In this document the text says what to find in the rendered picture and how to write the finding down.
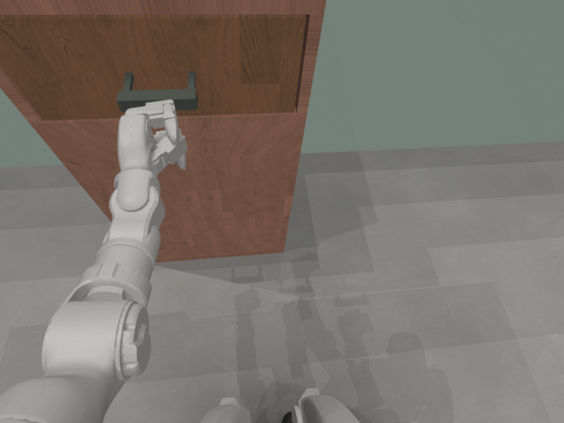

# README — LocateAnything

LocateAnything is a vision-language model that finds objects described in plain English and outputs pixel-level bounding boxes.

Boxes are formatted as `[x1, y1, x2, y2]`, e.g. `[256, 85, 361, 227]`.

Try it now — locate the left robot forearm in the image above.
[41, 169, 165, 372]

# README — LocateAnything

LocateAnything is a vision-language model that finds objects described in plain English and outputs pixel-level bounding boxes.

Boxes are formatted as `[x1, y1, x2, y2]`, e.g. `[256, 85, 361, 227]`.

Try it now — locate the left robot upper arm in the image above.
[0, 300, 151, 423]

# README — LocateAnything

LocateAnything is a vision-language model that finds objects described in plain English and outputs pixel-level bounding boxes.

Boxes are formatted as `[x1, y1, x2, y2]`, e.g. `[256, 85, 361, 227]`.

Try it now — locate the drawer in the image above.
[0, 14, 306, 121]

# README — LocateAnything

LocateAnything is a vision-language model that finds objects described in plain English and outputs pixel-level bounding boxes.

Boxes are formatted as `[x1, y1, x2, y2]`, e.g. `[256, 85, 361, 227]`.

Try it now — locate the robot thigh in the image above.
[199, 404, 250, 423]
[292, 395, 360, 423]

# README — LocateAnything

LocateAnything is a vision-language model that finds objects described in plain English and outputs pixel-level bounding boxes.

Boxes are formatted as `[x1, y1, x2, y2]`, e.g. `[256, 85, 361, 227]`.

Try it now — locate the cabinet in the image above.
[0, 0, 326, 263]

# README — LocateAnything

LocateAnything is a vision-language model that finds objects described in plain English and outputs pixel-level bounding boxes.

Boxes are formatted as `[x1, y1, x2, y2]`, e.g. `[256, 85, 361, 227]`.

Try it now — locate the right robot thigh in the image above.
[292, 395, 360, 423]

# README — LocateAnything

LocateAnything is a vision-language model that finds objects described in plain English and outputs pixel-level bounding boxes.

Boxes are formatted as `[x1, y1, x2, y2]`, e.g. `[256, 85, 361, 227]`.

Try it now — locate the handle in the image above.
[116, 71, 198, 112]

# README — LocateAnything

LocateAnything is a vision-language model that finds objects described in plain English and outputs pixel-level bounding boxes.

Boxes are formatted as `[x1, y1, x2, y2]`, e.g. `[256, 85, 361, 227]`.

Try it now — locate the left robot thigh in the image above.
[199, 404, 250, 423]

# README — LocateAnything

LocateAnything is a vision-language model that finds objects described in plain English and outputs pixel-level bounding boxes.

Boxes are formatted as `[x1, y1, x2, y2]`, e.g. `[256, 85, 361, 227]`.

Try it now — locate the left robot hand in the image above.
[117, 100, 188, 176]

